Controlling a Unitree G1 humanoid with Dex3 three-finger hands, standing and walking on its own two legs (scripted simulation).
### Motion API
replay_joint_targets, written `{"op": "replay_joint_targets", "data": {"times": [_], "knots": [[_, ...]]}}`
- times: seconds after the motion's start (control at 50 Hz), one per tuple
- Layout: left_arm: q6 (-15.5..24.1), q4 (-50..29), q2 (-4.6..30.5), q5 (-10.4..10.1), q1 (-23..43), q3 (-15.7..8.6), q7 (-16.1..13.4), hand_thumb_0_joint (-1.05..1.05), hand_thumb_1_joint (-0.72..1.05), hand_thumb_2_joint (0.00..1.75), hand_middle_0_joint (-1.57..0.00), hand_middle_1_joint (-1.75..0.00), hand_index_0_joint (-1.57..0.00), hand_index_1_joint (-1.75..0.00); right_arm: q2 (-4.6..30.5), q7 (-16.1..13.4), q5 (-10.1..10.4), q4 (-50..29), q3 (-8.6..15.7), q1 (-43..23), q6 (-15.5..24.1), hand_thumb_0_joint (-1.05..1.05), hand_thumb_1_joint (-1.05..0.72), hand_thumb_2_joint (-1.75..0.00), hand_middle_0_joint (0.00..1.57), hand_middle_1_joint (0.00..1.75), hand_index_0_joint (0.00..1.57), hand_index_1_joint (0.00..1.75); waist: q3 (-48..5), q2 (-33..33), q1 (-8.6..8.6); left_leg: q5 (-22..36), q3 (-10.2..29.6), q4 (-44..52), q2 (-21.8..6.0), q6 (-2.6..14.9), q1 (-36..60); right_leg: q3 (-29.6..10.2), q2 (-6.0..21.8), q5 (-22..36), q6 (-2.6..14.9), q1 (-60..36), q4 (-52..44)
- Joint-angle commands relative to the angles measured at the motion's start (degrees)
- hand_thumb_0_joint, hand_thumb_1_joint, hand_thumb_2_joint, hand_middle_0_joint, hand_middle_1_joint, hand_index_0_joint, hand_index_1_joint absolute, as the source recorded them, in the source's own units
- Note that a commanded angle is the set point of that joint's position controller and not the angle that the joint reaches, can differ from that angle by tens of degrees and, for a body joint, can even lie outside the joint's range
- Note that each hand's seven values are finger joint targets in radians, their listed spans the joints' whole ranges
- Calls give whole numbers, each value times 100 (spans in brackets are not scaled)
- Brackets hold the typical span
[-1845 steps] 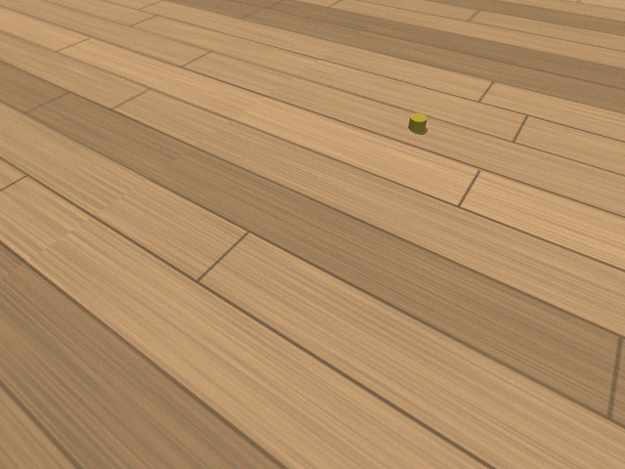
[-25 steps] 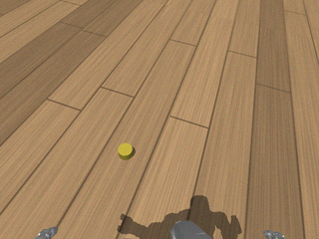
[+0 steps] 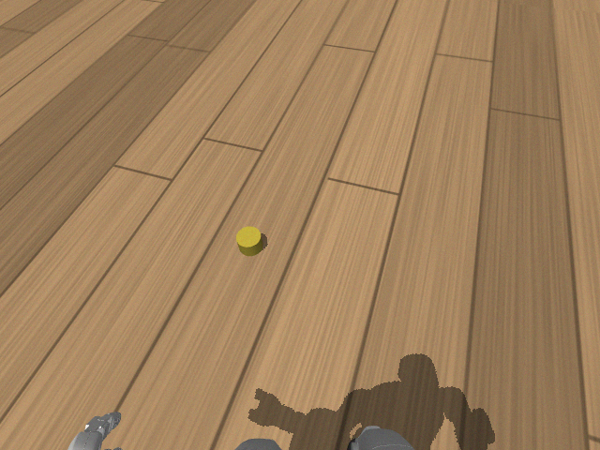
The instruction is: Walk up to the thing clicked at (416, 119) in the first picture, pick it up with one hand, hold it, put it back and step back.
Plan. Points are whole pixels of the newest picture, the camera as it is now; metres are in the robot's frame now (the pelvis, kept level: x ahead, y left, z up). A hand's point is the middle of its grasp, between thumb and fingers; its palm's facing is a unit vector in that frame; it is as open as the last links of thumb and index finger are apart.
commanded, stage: step back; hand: left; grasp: from above
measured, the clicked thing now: (249, 241) +0.88 +0.22 -0.73
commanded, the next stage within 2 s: stand in 1.60 s
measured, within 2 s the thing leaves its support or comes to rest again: neither
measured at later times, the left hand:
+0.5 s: hand out of the picture -0.10 +0.22 -0.15, palm faces -0.04 -0.92 -0.40, open 7.4 cm
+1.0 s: hand out of the picture -0.15 +0.22 -0.14, palm faces +0.04 -0.92 -0.40, open 7.4 cm
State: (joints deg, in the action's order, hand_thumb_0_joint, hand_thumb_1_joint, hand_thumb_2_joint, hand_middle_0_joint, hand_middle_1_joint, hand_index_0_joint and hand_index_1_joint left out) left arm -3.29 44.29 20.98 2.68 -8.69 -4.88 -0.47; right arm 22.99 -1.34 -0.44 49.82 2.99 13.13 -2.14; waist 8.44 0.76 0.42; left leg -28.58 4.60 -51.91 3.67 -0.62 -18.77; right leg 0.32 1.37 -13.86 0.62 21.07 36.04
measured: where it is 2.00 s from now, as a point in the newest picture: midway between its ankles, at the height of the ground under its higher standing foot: outside the picture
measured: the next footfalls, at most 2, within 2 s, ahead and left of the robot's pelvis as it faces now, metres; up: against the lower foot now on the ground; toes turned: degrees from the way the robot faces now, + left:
left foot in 0.06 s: -0.01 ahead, +0.11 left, +0.00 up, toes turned -1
right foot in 0.40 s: -0.13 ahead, -0.17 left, +0.00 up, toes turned +2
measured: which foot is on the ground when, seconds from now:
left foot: up 0.00-0.04, down 0.06-0.44, up 0.46-0.70, down 0.72-1.00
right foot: down 0.00-0.08, up 0.10-0.38, down 0.40-1.00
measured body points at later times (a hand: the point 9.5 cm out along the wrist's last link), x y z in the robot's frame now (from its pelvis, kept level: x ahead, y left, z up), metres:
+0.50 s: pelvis -0.17 -0.05 -0.01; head -0.14 -0.06 +0.44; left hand -0.10 +0.27 -0.12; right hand -0.04 -0.37 -0.12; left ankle -0.08 +0.11 -0.70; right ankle -0.19 -0.17 -0.73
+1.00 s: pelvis -0.21 -0.06 +0.00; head -0.20 -0.06 +0.45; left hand -0.16 +0.27 -0.11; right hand -0.15 -0.37 -0.13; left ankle -0.23 +0.08 -0.72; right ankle -0.17 -0.17 -0.73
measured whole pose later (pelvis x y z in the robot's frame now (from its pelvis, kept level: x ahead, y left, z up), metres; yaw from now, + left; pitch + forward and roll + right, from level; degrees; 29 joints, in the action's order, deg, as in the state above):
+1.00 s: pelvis -0.21 -0.06 +0.00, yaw +1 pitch -3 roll +0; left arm 0.8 56.1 22.5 1.1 -13.1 -4.5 1.0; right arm 20.7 1.6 -1.9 55.7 2.8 14.3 0.2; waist 3.8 0.2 0.2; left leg -20.6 2.2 -34.8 -0.8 -0.7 -11.1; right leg 1.6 0.1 -16.6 1.3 15.8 34.4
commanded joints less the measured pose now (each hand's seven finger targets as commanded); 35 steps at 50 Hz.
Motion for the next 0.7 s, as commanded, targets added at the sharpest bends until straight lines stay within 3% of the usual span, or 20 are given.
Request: {"op": "replay_joint_targets", "data": {"times": [0.0, 0.02, 0.04, 0.06, 0.08, 0.1, 0.14, 0.16, 0.28, 0.3, 0.38, 0.4, 0.42, 0.44, 0.46, 0.5, 0.52, 0.58, 0.64, 0.68], "knots": [[26, -527, 1349, -109, 65, -336, -109, 0, 90, 90, -20, -30, -20, -30, 794, -94, -107, -383, 259, 393, 282, 0, -90, -90, 20, 30, 20, 30, -1403, -1133, -75, 1317, -472, 2994, -248, 120, 47, -952, 1016, 2605, 825, -2019, 284], [-36, -593, 1232, -131, 90, -276, -77, 0, 90, 90, -20, -30, -20, -30, 883, -99, -138, -318, 317, 437, 293, 0, -90, -90, 20, 30, 20, 30, -1417, -865, -94, 2180, -243, 3289, -333, 170, 518, -883, 847, 2027, 621, -1464, 440], [-61, -636, 1019, -159, -128, -206, -53, 0, 90, 90, -20, -30, -20, -30, 1329, -104, -209, -347, 437, 319, 283, 0, -90, -90, 20, 30, 20, 30, -1422, 86, -216, 2891, 1074, 3192, -1248, 470, 1249, -597, 331, 667, 314, -180, 1019], [-60, -634, 863, -205, -164, -171, -68, 0, 90, 90, -20, -30, -20, -30, 1818, -79, -241, -451, 506, -30, 251, 0, -90, -90, 20, 30, 20, 30, -1183, 1112, -307, 3721, 2264, 3166, -2270, 1035, 1450, -165, -591, -1851, 106, 1054, 1922], [-62, -684, 1184, -140, 323, -279, -148, 0, 90, 90, -20, -30, -20, -30, 2231, -76, -202, -561, 566, -45, 254, 0, -90, -90, 20, 30, 20, 30, -1035, 1342, 161, 3784, 2803, 3205, -2939, 1820, 237, -903, -451, -2519, -8, 542, 2851], [-71, -597, 1353, -124, 412, -318, -147, 0, 90, 90, -20, -30, -20, -30, 2052, -136, -203, -555, 561, -329, 306, 0, -90, -90, 20, 30, 20, 30, -731, 1171, 46, 3679, 2728, 3263, -2976, 1896, -239, -1261, -304, -2222, 19, 344, 3477], [-100, -407, 1210, -217, 179, -342, -78, 0, 90, 90, -20, -30, -20, -30, 1413, -157, -246, -624, 359, -675, 309, 0, -90, -90, 20, 30, 20, 30, -776, 578, -211, 4498, 1073, 2794, -1939, 1434, 243, -1358, -651, -1635, 38, 533, 3983], [-84, -322, 1223, -228, -101, -319, -64, 0, 90, 90, -20, -30, -20, -30, 1312, -172, -191, -663, 325, -738, 305, 0, -90, -90, 20, 30, 20, 30, -814, 521, -339, 4524, 707, 2641, -1748, 1282, 429, -1260, -738, -1433, 30, 745, 4048], [91, -294, 1069, -149, -51, -213, -37, 0, 90, 90, -20, -30, -20, -30, 1222, -107, -173, -630, 349, -268, 182, 0, -90, -90, 20, 30, 20, 30, -1026, 950, 78, 4062, 530, 2284, -1713, 1489, 1444, -530, -340, -1611, -287, 569, 1723], [140, -240, 1058, -162, -158, -203, -39, 0, 90, 90, -20, -30, -20, -30, 1287, -94, -174, -652, 365, -323, 167, 0, -90, -90, 20, 30, 20, 30, -1186, 1178, 24, 3979, 543, 2159, -1802, 1417, 1522, -456, -127, -1537, -211, 295, 931], [282, 392, 1132, -90, -772, -268, -36, 0, 90, 90, -20, -30, -20, -30, 1371, -4, -87, -624, 339, -550, -13, 0, -90, -90, 20, 30, 20, 30, -1609, 957, -148, 2674, 155, 1418, -1311, 910, 546, 40, -340, -105, 61, -1384, -1473], [314, 408, 1463, -11, -822, -353, -28, 0, 90, 90, -20, -30, -20, -30, 1117, 9, -58, -685, 263, -517, -17, 0, -90, -90, 20, 30, 20, 30, -1448, 182, -152, 1563, 21, 896, -916, 585, -524, -1079, 159, -339, 269, -1685, -1246], [315, 318, 1958, 0, -731, -479, -18, 0, 90, 90, -20, -30, -20, -30, 740, -9, -66, -820, 156, -474, 7, 0, -90, -90, 20, 30, 20, 30, -1103, -1307, -159, -343, -214, 135, -81, 206, -1839, -2721, 1306, -986, 677, -1513, -1574], [298, 88, 2438, 52, -280, -526, -45, 0, 90, 90, -20, -30, -20, -30, 1072, -109, -96, -845, 323, -952, -15, 0, -90, -90, 20, 30, 20, 30, -754, -1563, -560, -729, 497, -879, -87, 25, -970, -3730, 2361, -1348, 1641, 429, -2140], [314, 37, 2236, -6, 160, -483, -75, 0, 90, 90, -20, -30, -20, -30, 1283, -92, -74, -689, 426, -851, 1, 0, -90, -90, 20, 30, 20, 30, -261, -1301, -272, -380, 701, -1254, -331, 41, -584, -3523, 2307, -1728, 1565, 1203, -2266], [385, 20, 1597, -11, 488, -297, -86, 0, 90, 90, -20, -30, -20, -30, 1142, -14, -8, -387, 312, -563, 32, 0, -90, -90, 20, 30, 20, 30, -185, -501, 16, 329, 560, -1379, 67, 109, -763, -1660, 1230, -266, 1018, 405, -1535], [404, 99, 1499, -30, 454, -317, -92, 0, 90, 90, -20, -30, -20, -30, 955, -14, -12, -306, 246, -335, 40, 0, -90, -90, 20, 30, 20, 30, -326, -698, 87, 479, 463, -1324, 127, 84, -902, -1276, 992, -63, 863, 55, -1366], [473, 179, 1595, 51, -78, -361, -44, 0, 90, 90, -20, -30, -20, -30, 1013, 36, -69, -283, 237, -363, 139, 0, -90, -90, 20, 30, 20, 30, -528, -932, -257, 333, 152, -233, -131, -31, -977, -1496, 897, -1722, 829, -647, -1469], [476, 266, 1654, 51, -246, -408, -21, 0, 90, 90, -20, -30, -20, -30, 955, 122, -154, -234, 234, -505, 258, 0, -90, -90, 20, 30, 20, 30, -634, -1255, -443, -286, -139, 1193, -381, -43, -777, -1727, 1261, -2248, 1043, -1168, -1557], [413, 265, 1726, -10, -19, -353, 18, 0, 90, 90, -20, -30, -20, -30, 923, 139, -168, -20, 274, -45, 343, 0, -90, -90, 20, 30, 20, 30, -766, -1204, -144, 205, -323, 2657, -394, 119, 461, -1481, 1282, -1727, 914, -579, -1192]]}}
